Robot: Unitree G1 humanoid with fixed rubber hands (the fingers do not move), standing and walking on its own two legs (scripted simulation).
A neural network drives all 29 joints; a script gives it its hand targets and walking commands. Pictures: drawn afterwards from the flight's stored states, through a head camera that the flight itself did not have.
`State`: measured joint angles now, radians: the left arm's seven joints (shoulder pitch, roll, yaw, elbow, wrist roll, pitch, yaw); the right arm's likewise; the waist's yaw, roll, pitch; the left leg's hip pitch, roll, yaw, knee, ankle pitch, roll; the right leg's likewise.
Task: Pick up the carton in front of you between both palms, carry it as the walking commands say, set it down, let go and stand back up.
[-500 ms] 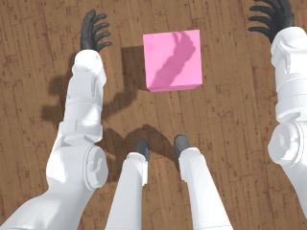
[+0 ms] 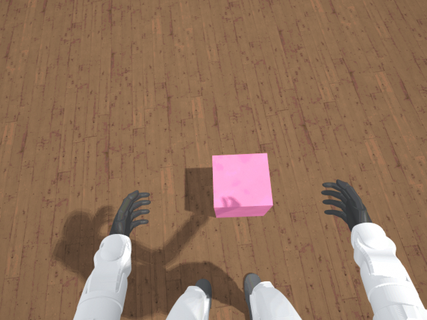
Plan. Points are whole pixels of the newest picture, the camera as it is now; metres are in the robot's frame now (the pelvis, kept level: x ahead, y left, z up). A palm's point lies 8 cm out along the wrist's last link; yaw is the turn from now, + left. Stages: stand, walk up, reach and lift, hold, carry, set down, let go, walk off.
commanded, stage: let go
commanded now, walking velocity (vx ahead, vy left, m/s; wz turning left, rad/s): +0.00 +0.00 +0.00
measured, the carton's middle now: (239, 187) +0.49 -0.06 -0.62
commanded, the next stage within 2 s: stand in 0.72 s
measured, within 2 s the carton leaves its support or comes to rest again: neither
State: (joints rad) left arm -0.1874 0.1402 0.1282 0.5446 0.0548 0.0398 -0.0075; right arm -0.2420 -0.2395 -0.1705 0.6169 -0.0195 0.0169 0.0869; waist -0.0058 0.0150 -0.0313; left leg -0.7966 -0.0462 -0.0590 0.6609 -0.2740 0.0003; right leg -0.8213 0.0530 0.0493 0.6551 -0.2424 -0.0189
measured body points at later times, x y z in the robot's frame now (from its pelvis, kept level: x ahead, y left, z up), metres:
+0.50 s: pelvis +0.04 +0.02 +0.03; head +0.05 +0.02 +0.48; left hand +0.21 +0.25 -0.05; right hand +0.21 -0.21 -0.05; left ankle +0.01 +0.12 -0.71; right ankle +0.02 -0.10 -0.71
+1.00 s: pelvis +0.05 +0.01 +0.02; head +0.05 +0.01 +0.47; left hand +0.19 +0.30 -0.06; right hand +0.20 -0.28 -0.06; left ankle +0.00 +0.12 -0.71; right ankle +0.02 -0.10 -0.71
